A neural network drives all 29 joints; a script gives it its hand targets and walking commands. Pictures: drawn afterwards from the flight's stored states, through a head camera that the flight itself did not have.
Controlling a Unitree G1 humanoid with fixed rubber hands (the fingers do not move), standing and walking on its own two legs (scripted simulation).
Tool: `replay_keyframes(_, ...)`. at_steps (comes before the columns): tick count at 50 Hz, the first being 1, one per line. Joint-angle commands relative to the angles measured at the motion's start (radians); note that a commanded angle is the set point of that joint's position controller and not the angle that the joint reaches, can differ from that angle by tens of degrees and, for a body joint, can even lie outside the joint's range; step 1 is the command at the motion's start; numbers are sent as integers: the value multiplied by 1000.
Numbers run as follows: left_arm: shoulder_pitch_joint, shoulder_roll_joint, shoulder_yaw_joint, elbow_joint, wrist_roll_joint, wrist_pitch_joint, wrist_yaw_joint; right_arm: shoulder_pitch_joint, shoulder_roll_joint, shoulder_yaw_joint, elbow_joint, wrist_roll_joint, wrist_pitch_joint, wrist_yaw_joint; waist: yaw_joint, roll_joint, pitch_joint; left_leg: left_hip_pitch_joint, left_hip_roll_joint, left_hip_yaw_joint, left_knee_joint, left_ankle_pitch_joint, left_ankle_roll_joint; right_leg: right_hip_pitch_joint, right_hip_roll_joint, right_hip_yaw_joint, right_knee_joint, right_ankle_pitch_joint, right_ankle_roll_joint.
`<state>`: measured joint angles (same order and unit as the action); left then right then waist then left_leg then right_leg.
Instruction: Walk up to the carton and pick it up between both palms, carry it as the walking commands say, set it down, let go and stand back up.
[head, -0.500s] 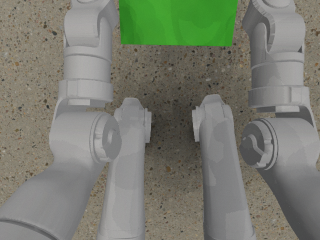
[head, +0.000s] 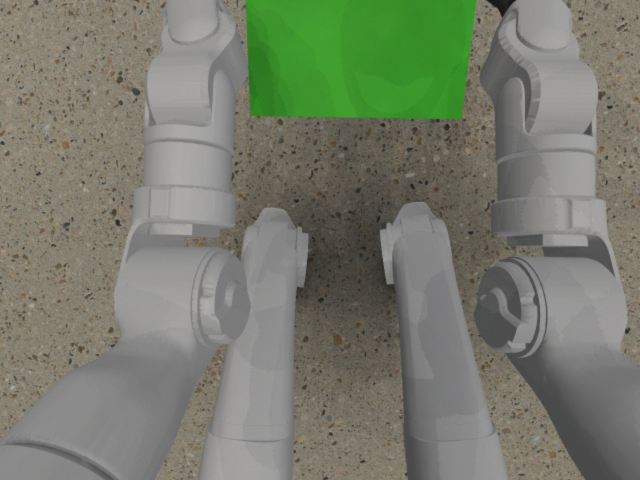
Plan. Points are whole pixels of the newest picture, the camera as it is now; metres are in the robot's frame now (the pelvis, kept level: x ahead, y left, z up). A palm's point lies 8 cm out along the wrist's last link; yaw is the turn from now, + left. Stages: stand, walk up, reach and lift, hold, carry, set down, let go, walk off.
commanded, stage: reach and lift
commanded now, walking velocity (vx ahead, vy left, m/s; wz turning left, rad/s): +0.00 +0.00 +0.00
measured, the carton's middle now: (354, 31) +0.54 -0.02 -0.17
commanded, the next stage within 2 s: none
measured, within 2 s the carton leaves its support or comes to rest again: neither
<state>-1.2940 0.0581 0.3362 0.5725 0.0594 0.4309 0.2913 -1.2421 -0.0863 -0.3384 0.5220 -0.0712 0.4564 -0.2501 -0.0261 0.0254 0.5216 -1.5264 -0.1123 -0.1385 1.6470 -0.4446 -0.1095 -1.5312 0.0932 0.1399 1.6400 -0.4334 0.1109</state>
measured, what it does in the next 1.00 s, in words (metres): rises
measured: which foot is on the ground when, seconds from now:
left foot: down 0.00-1.00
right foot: down 0.00-1.00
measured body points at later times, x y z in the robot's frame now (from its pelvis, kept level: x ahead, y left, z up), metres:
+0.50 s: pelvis +0.01 -0.01 +0.06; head +0.30 -0.02 +0.39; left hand +0.53 +0.12 +0.00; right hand +0.52 -0.17 -0.02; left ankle +0.16 +0.15 -0.50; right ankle +0.16 -0.15 -0.50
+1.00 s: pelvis +0.07 +0.00 +0.12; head +0.20 -0.02 +0.56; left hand +0.51 +0.12 +0.12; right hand +0.49 -0.16 +0.11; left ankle +0.16 +0.15 -0.50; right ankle +0.16 -0.15 -0.50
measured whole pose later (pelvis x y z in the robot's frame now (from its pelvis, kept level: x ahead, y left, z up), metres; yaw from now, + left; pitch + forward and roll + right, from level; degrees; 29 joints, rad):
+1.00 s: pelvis +0.07 +0.00 +0.12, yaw +0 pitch +23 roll +0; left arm -0.84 -0.11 0.45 0.76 0.28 0.40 0.21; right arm -0.78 0.10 -0.45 0.70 -0.29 0.43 -0.15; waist -0.01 0.03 -0.14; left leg -1.18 -0.08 -0.16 1.16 -0.39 -0.08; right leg -1.19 0.07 0.14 1.16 -0.38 0.07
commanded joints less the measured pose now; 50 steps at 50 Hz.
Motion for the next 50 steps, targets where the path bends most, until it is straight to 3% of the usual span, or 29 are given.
replay_keyframes(1, -655, -1132, -672, -33, -195, 5, -496, -803, 1062, 673, -134, 223, -39, 456, -31, 10, -2479, 645, -53, 217, -222, 108, 62, 601, 64, -262, -224, 91, -73)
replay_keyframes(4, -623, -1125, -643, -11, -179, -3, -498, -804, 1085, 675, -104, 213, -42, 469, 4, -19, -2419, 600, -55, 213, -255, 91, 70, 598, 59, -252, -248, 69, -70)
replay_keyframes(5, -650, -1132, -656, -39, -193, -11, -502, -789, 1083, 688, -118, 217, -46, 468, -15, -31, -2451, 618, -56, 215, -251, 111, 70, 632, 60, -251, -259, 87, -70)
replay_keyframes(8, -645, -1148, -699, -100, -211, -14, -501, -755, 1098, 717, -155, 227, -43, 462, -22, -25, -2528, 667, -61, 214, -261, 164, 64, 690, 67, -250, -263, 155, -66)
replay_keyframes(9, -627, -1121, -668, -32, -193, -4, -503, -781, 1072, 694, -124, 222, -44, 460, 4, -7, -2422, 623, -56, 211, -286, 88, 64, 657, 61, -242, -280, 77, -70)
replay_keyframes(10, -653, -1135, -694, -102, -199, -11, -504, -730, 1102, 695, -109, 212, -42, 463, -19, -18, -2464, 666, -61, 207, -294, 115, 62, 679, 67, -245, -289, 105, -75)
replay_keyframes(14, -631, -1117, -713, -124, -226, -15, -505, -803, 1111, 770, -228, 256, -44, 449, 12, -42, -2535, 674, -63, 210, -299, 159, 77, 778, 62, -225, -310, 153, -61)
replay_keyframes(17, -605, -1108, -683, -66, -198, -4, -510, -735, 1084, 715, -140, 212, -32, 445, -1, -38, -2427, 635, -59, 209, -340, 91, 70, 771, 56, -222, -343, 83, -63)
replay_keyframes(21, -563, -1118, -691, -80, -201, -11, -512, -728, 1129, 772, -178, 249, -37, 456, 42, -50, -2461, 697, -62, 210, -368, 139, 78, 836, 53, -209, -375, 119, -60)
replay_keyframes(22, -545, -1149, -693, -33, -207, -5, -516, -725, 1120, 759, -183, 242, -41, 454, 6, -48, -2459, 706, -59, 207, -373, 130, 75, 830, 55, -222, -378, 120, -58)
replay_keyframes(24, -565, -1116, -681, -69, -196, -18, -522, -655, 1143, 725, -95, 216, -34, 455, 13, -43, -2384, 674, -59, 211, -389, 116, 70, 840, 52, -211, -403, 111, -62)
replay_keyframes(25, -588, -1137, -729, -126, -225, -22, -523, -674, 1131, 761, -173, 225, -40, 454, -8, -51, -2476, 743, -63, 201, -392, 166, 67, 874, 58, -215, -398, 161, -61)
replay_keyframes(27, -523, -1143, -734, -109, -219, -16, -520, -677, 1148, 798, -209, 250, -41, 454, 28, -43, -2498, 775, -63, 203, -410, 212, 70, 906, 61, -214, -394, 206, -58)
replay_keyframes(28, -551, -1145, -728, -103, -219, -14, -521, -692, 1132, 778, -209, 243, -42, 455, 10, -34, -2471, 766, -60, 199, -411, 176, 68, 889, 56, -206, -411, 170, -62)
replay_keyframes(29, -522, -1136, -706, -82, -201, -13, -521, -693, 1142, 772, -185, 242, -43, 458, 31, -48, -2419, 759, -59, 198, -423, 170, 69, 874, 55, -204, -430, 156, -60)
replay_keyframes(33, -503, -1149, -702, -73, -192, -14, -523, -591, 1146, 738, -103, 206, -33, 465, 9, -35, -2346, 786, -57, 183, -481, 154, 65, 864, 57, -208, -468, 136, -70)
replay_keyframes(35, -413, -1181, -670, 3, -174, -13, -528, -618, 1140, 743, -163, 199, -48, 472, 19, -40, -2299, 796, -56, 182, -494, 158, 72, 871, 52, -206, -484, 140, -73)
replay_keyframes(36, -457, -1165, -675, -32, -177, -21, -533, -614, 1131, 717, -145, 191, -51, 477, -3, -32, -2267, 763, -56, 178, -498, 131, 70, 864, 55, -206, -495, 125, -75)
replay_keyframes(37, -436, -1164, -666, -53, -168, -27, -532, -551, 1177, 718, -113, 189, -45, 476, 11, -48, -2253, 791, -57, 185, -505, 185, 73, 896, 56, -208, -505, 171, -71)
replay_keyframes(38, -408, -1182, -633, 22, -150, -26, -536, -527, 1162, 659, -61, 154, -48, 476, -11, -38, -2136, 753, -52, 176, -520, 126, 75, 837, 53, -207, -519, 112, -77)
replay_keyframes(39, -448, -1178, -630, -18, -143, -39, -541, -491, 1192, 638, -23, 135, -50, 481, -19, -31, -2091, 742, -54, 184, -527, 110, 74, 831, 58, -203, -537, 100, -78)
replay_keyframes(40, -376, -1202, -602, 37, -125, -35, -543, -510, 1186, 644, -52, 142, -56, 487, 20, -29, -2034, 758, -44, 178, -552, 119, 79, 828, 59, -207, -536, 108, -81)
replay_keyframes(42, -312, -1221, -531, 130, -71, -37, -544, -434, 1200, 569, 24, 99, -63, 486, -5, -22, -1845, 718, -43, 178, -570, 92, 88, 759, 55, -202, -575, 80, -77)
replay_keyframes(44, -224, -1214, -422, 194, 5, -42, -541, -362, 1230, 482, 113, 44, -66, 489, 24, -12, -1587, 667, -40, 179, -630, 46, 99, 710, 54, -197, -621, 46, -75)
replay_keyframes(45, -244, -1213, -406, 165, 13, -55, -540, -362, 1237, 466, 128, 31, -71, 491, 20, -16, -1538, 668, -40, 176, -646, 21, 103, 720, 51, -194, -640, 28, -75)
replay_keyframes(46, -197, -1236, -375, 228, 21, -50, -545, -374, 1208, 450, 105, 15, -78, 490, 18, -34, -1498, 682, -33, 164, -666, 25, 106, 737, 50, -192, -658, 29, -81)
replay_keyframes(47, -187, -1222, -342, 247, 46, -51, -553, -291, 1213, 370, 199, -41, -71, 488, -18, -24, -1381, 644, -34, 170, -685, -20, 104, 717, 46, -195, -688, -4, -84)
replay_keyframes(49, -101, -1218, -298, 298, 90, -50, -554, -289, 1188, 351, 179, -56, -82, 499, 16, -11, -1312, 692, -27, 155, -735, -32, 108, 714, 44, -201, -715, -30, -90)
replay_keyframes(50, -102, -1193, -288, 268, 100, -55, -552, -213, 1193, 317, 231, -93, -77, 507, -12, -27, -1266, 714, -24, 141, -748, -7, 109, 695, 47, -201, -736, -14, -94)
